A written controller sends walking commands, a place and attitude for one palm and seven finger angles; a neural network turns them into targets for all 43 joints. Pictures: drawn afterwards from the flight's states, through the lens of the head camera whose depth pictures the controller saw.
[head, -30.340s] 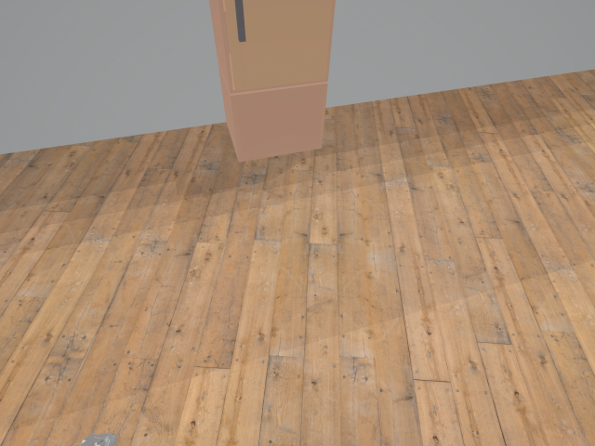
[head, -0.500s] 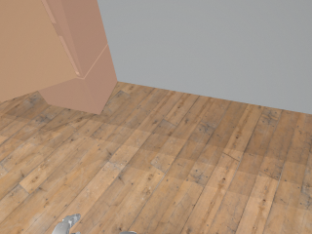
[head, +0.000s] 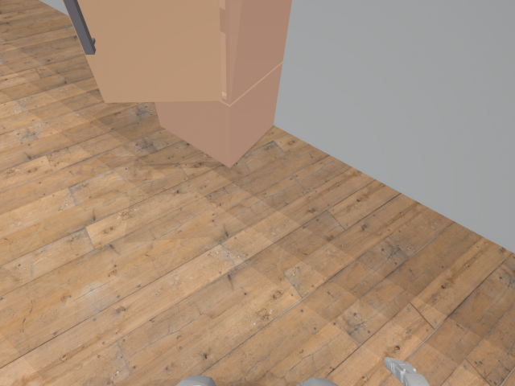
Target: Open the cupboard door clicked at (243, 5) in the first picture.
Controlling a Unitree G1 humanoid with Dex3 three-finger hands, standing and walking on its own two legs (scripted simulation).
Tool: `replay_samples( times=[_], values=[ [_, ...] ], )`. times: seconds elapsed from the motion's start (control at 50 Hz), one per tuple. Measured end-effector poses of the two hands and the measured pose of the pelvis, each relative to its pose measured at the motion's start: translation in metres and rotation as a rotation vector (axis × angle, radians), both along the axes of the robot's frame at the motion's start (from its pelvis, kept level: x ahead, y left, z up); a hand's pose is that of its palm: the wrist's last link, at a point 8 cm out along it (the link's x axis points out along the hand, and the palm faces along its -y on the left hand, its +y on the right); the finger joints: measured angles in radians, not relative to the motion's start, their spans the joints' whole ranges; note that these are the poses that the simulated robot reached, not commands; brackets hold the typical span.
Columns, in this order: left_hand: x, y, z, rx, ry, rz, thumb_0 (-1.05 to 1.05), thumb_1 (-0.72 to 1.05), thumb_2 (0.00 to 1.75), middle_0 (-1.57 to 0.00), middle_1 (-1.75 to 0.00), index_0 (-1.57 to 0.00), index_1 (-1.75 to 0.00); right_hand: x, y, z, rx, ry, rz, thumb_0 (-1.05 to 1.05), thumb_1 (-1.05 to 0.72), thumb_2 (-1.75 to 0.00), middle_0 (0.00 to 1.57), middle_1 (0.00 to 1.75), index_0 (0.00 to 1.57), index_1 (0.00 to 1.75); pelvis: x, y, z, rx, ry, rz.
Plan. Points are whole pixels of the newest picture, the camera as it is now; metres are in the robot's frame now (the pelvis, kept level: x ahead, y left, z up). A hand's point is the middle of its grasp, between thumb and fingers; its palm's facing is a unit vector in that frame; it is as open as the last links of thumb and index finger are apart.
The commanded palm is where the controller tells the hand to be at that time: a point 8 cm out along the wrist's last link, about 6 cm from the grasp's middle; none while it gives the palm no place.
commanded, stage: turn to face it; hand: left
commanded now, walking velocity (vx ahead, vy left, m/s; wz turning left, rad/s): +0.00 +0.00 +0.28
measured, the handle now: (81, 19) +0.97 +0.59 -0.02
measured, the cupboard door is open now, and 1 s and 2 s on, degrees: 42 42 42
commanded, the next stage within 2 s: take the last steps up to it in 0.30 s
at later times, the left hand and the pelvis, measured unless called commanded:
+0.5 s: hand out of the picture +0.06 +0.15 -0.14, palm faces +0.18 -0.95 -0.24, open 7.3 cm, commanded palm none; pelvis +0.02 -0.04 +0.01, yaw +9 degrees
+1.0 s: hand out of the picture +0.03 +0.26 -0.17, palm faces +0.33 -0.92 -0.19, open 7.4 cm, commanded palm none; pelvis +0.09 +0.08 +0.01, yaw +15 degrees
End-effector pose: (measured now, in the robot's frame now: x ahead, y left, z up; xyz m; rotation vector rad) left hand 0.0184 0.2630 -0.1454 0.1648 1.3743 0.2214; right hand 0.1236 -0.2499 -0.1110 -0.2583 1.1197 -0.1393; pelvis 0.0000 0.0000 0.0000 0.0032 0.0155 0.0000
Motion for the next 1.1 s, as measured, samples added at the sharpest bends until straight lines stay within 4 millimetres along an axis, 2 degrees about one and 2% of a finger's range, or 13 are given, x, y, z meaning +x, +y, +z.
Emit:
replay_samples(
  times=[0.14,0.22,0.32,0.44,0.52,0.6,0.68,0.8,0.86,0.9,0.94,0.98,1.1],
  values=[
    [0.019,0.001,0.019,0.001,-0.063,0.026,0.01,0.91,0.9,-0.19,-0.3,-0.2,-0.29,-0.005,0.014,0.005,0.019,0.041,0.028,0.01,-0.91,-0.89,0.2,0.3,0.2,0.3,0.006,0.0,0.015,-0.016,0.003,0.034],
    [0.035,-0.013,0.025,0.001,-0.105,0.019,0.01,0.91,0.9,-0.19,-0.3,-0.2,-0.29,-0.017,0.011,-0.003,0.05,0.083,0.02,0.01,-0.91,-0.89,0.2,0.3,0.2,0.3,0.009,-0.009,0.015,-0.013,0.002,0.052],
    [0.05,-0.039,0.026,0.017,-0.164,0.012,0.01,0.91,0.9,-0.2,-0.3,-0.2,-0.29,-0.032,-0.006,-0.026,0.092,0.141,-0.001,0.01,-0.91,-0.89,0.2,0.3,0.2,0.3,0.014,-0.03,0.006,0.02,0.004,0.078],
    [0.036,-0.069,0.033,0.006,-0.161,0.046,0.01,0.91,0.9,-0.2,-0.3,-0.2,-0.3,-0.037,-0.026,-0.031,0.094,0.213,-0.002,0.01,-0.91,-0.89,0.2,0.3,0.2,0.3,0.016,-0.041,0.011,0.022,-0.018,0.125],
    [0.017,-0.07,0.034,0.008,-0.141,0.107,0.0,0.93,0.9,-0.2,-0.3,-0.2,-0.3,-0.031,-0.029,-0.023,0.081,0.228,0.029,0.01,-0.91,-0.89,0.2,0.3,0.19,0.3,0.021,-0.043,0.016,0.023,-0.019,0.159],
    [-0.01,-0.067,0.032,-0.006,-0.104,0.174,0.01,0.93,0.9,-0.2,-0.3,-0.2,-0.3,-0.013,-0.022,-0.016,0.068,0.234,0.086,0.01,-0.91,-0.89,0.2,0.3,0.19,0.3,0.027,-0.038,0.019,0.023,-0.015,0.198],
    [-0.045,-0.06,0.027,-0.03,-0.034,0.254,0.01,0.92,0.9,-0.2,-0.3,-0.2,-0.3,0.021,0.0,-0.009,0.055,0.208,0.161,0.01,-0.91,-0.89,0.19,0.3,0.19,0.3,0.036,-0.022,0.019,0.022,-0.012,0.234],
    [-0.095,-0.04,0.013,-0.083,0.12,0.356,0.01,0.91,0.9,-0.2,-0.3,-0.2,-0.3,0.093,0.061,-0.002,0.042,0.093,0.281,0.01,-0.92,-0.89,0.19,0.3,0.19,0.3,0.055,0.019,0.011,0.014,-0.007,0.269],
    [-0.102,-0.019,0.0,-0.109,0.191,0.37,0.01,0.91,0.9,-0.2,-0.3,-0.2,-0.3,0.119,0.092,-0.005,0.032,0.001,0.304,0.01,-0.91,-0.89,0.19,0.3,0.19,0.3,0.064,0.044,-0.001,0.005,-0.013,0.271],
    [-0.089,-0.002,0.0,-0.105,0.198,0.356,0.01,0.91,0.9,-0.2,-0.3,-0.2,-0.29,0.121,0.106,-0.003,0.031,-0.016,0.294,0.01,-0.91,-0.89,0.2,0.3,0.19,0.3,0.071,0.056,0.0,0.003,-0.014,0.262],
    [-0.063,0.017,0.003,-0.094,0.156,0.336,0.01,0.91,0.9,-0.2,-0.3,-0.2,-0.29,0.115,0.116,-0.002,0.033,0.005,0.275,0.01,-0.91,-0.89,0.2,0.3,0.2,0.3,0.079,0.067,0.006,0.002,-0.015,0.26],
    [-0.029,0.035,0.008,-0.08,0.087,0.312,0.02,0.91,0.9,-0.19,-0.3,-0.2,-0.29,0.103,0.125,-0.002,0.04,0.047,0.255,0.0,-0.91,-0.89,0.2,0.3,0.2,0.3,0.089,0.076,0.011,0.004,-0.016,0.26],
    [0.082,0.077,0.022,-0.041,-0.116,0.238,0.01,0.91,0.9,-0.19,-0.3,-0.2,-0.29,0.065,0.127,-0.007,0.03,0.203,0.166,0.0,-0.94,-0.89,0.2,0.3,0.2,0.3,0.122,0.1,0.018,0.015,-0.019,0.259]
  ],
)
